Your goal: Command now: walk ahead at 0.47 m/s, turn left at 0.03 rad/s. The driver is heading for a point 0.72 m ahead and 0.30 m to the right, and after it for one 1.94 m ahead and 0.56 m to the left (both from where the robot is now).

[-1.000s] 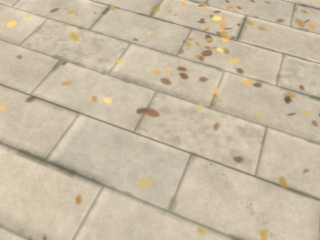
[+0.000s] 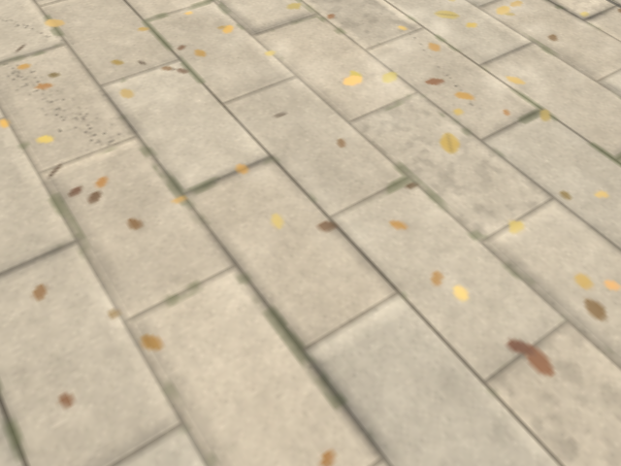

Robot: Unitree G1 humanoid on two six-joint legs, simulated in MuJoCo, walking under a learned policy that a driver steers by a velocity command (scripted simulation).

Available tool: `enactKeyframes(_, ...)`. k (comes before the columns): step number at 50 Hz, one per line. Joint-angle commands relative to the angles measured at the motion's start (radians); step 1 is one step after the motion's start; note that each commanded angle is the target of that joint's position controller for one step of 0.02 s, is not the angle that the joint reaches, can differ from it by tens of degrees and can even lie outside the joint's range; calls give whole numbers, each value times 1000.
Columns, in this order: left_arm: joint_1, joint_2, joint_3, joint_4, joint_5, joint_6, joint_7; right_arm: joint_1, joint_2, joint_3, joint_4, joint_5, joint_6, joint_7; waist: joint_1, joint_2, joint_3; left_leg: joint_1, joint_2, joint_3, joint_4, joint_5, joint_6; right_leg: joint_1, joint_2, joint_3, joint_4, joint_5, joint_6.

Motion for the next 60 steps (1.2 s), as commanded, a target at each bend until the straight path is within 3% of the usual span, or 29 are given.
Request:
enactKeyframes(1, -7, 62, 13, -40, 0, 7, 0, -35, -150, -44, -41, -6, -35, -15, 13, 99, -5, 103, 251, -157, -207, 444, 144, -142, -25, 33, -67, 143, 18)
enactKeyframes(6, -171, 15, -10, -85, -18, -2, -20, 13, -164, -44, 22, -9, -41, -34, -49, 101, 65, 92, 227, -13, -270, 407, 71, -81, 39, 12, -403, 375, -6)
enactKeyframes(11, -276, 6, -18, -143, -17, -10, -54, 61, -178, -51, 80, 2, -26, -45, -75, 85, 97, 265, 287, 42, -222, 534, 55, -108, 83, -10, -560, 322, -58)
enactKeyframes(14, -217, 42, 0, -153, -11, -5, -62, 43, -213, -60, 78, -2, -1, -65, -24, 145, 3, 360, 293, 77, -28, 1045, 30, 6, 163, -91, -547, 152, -110)
enactKeyframes(16, 8, 119, 39, -116, -12, 3, -47, 14, -234, -62, 66, -4, 17, -76, 102, 148, -130, 284, 264, 109, 311, 1185, 4, 319, 221, -103, -594, 141, -169)
enactKeyframes(17, 168, 183, 62, -96, -9, 14, -28, 15, -216, -50, 44, -15, 7, -79, 171, 57, -238, 37, 225, 107, 610, 877, -24, 651, 93, 100, -601, 174, -233)
enactKeyframes(18, 181, 257, 76, -97, -16, 8, -25, 169, -51, 1, 16, -36, -20, -47, 43, -209, -361, -451, -2, 13, 1001, -260, -99, 1053, -186, 670, -626, -2, -452)
enactKeyframes(19, 214, 166, 58, -96, -20, 10, -17, 54, -143, -10, 12, -2, -61, -27, 134, -87, -423, -557, -7, -162, 1087, -302, -77, 1077, -191, 824, -778, -137, -441)
enactKeyframes(20, 159, 142, 50, -106, -11, 11, -8, -60, -181, -21, -34, 39, -83, -17, 132, -44, -248, -623, 51, -170, 1043, -210, -56, 949, -167, 675, -820, -114, -380)
enactKeyframes(21, 85, 125, 44, -123, -11, 11, -5, -100, -170, -13, -49, 28, -95, -20, 86, 66, -145, -595, 95, -154, 946, -141, -48, 776, -128, 575, -840, -28, -348)
enactKeyframes(22, 27, 103, 37, -140, -9, 12, -4, -111, -168, -19, -47, 4, -96, -26, 43, 100, -74, -549, 118, -139, 865, -114, -59, 636, -89, 500, -858, 87, -333)
enactKeyframes(23, -4, 88, 30, -156, 4, 11, 0, -87, -171, -24, -46, -7, -85, -27, 6, 70, -54, -481, 138, -141, 831, -94, -70, 537, -60, 450, -884, 165, -333)
enactKeyframes(26, -25, 95, 32, -152, -2, 9, 11, -47, -140, -17, -39, -22, -52, -35, -33, 23, -22, -418, 156, -97, 695, -64, -124, 366, -16, 344, -915, 299, -332)
enactKeyframes(29, 0, 130, 42, -134, -9, 16, 27, -157, -94, 3, -69, -27, -45, -39, 3, -1, 0, -362, 129, -62, 462, 129, -157, 262, 54, 249, -904, 281, -285)
enactKeyframes(31, 42, 134, 44, -118, -17, 26, 33, -242, -82, 8, -82, -18, -50, -35, 49, -19, -11, -302, 89, -55, 300, 273, -161, 256, 80, 240, -875, 203, -247)
enactKeyframes(33, 85, 140, 45, -104, -20, 35, 35, -292, -97, 2, -93, -2, -57, -28, 75, -37, -27, -271, 60, -68, 215, 316, -162, 302, 63, 290, -843, 135, -230)
enactKeyframes(36, 100, 129, 43, -98, -23, 43, 37, -294, -142, -21, -97, 9, -69, -19, 60, -65, -38, -247, 55, -112, 128, 237, -131, 411, 19, 402, -754, 54, -203)
enactKeyframes(38, 75, 111, 40, -105, -17, 47, 37, -205, -163, -41, -74, 11, -77, -20, 0, -86, -51, -130, 56, -98, 79, 184, -86, 418, 23, 432, -668, 58, -171)
enactKeyframes(39, 76, 69, 26, -112, -11, 44, 33, -115, -191, -56, -62, 1, -82, -26, -46, -69, -109, 26, 108, -128, 67, 161, -45, 377, 67, 394, -541, 63, -136)
enactKeyframes(40, 101, -6, 1, -129, 7, 39, 29, 31, -247, -71, -53, -12, -82, -36, -93, 78, -245, 270, 300, -319, 61, 83, 21, 258, 141, 287, -242, -130, -94)
enactKeyframes(41, 214, -17, -8, -165, -29, 29, 28, 89, -314, -89, -12, -22, -66, -24, -30, 434, -313, 484, 484, -809, -64, -218, 169, -77, 226, 178, 40, -400, -48)
enactKeyframes(42, 194, 90, 13, -133, -39, 33, 34, 49, -213, -70, -36, -7, -63, -20, -57, 274, -218, 423, 472, -822, -103, -399, 149, -176, 147, 202, 164, -326, -29)
enactKeyframes(43, 92, 129, 27, -146, -29, 40, 34, 16, -166, -57, -40, -2, -58, -25, -80, 181, -110, 323, 430, -650, -102, -323, 110, -196, 120, 174, 193, -231, -21)
enactKeyframes(44, 48, 115, 27, -155, -17, 44, 35, -24, -148, -49, -42, -10, -54, -25, -66, 110, -59, 224, 385, -518, -109, -163, 92, -161, 90, 153, 177, -160, -13)
enactKeyframes(45, 20, 102, 30, -167, -11, 44, 32, -50, -128, -43, -32, -13, -51, -27, -52, 111, -15, 158, 346, -423, -127, -46, 90, -147, 65, 153, 134, -116, -9)
enactKeyframes(48, 26, 52, 26, -171, -22, 59, 20, -61, -111, -40, -1, -11, -60, -29, -26, 165, 5, 79, 298, -244, -185, 103, 90, -88, 30, 113, 73, -69, 0)
enactKeyframes(55, -113, 8, 9, -207, -15, 57, -2, -51, -174, -60, 67, -6, -50, -35, -52, 113, 33, 136, 300, -16, -218, 321, 94, -120, 17, 69, -245, 171, 13)
enactKeyframes(58, -210, -36, -9, -235, -2, 37, -17, -6, -182, -54, 114, 10, -34, -35, -76, 93, 60, 95, 280, 38, -183, 524, 88, 17, 66, 4, -442, 217, -7)
enactKeyframes(60, -226, -20, -4, -245, 1, 25, -26, 19, -207, -57, 143, 28, -24, -30, -64, 117, 43, 143, 294, 17, -134, 629, 82, 77, 91, -15, -518, 196, -32)
Velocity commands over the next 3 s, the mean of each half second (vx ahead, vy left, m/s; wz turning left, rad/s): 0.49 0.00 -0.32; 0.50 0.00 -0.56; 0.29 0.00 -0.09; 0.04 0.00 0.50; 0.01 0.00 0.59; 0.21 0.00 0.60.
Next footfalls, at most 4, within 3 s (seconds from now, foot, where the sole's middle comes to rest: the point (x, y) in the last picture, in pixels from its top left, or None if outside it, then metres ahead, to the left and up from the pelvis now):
0.32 right None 0.36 -0.12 -0.78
0.78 left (300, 386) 0.67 0.02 -0.78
1.28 right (455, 356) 0.75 -0.35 -0.78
1.72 left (354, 321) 0.84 -0.11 -0.78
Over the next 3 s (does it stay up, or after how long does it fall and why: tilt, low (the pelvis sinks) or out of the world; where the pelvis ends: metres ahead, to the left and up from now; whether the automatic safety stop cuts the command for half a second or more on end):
stays up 0.83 -0.15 0.00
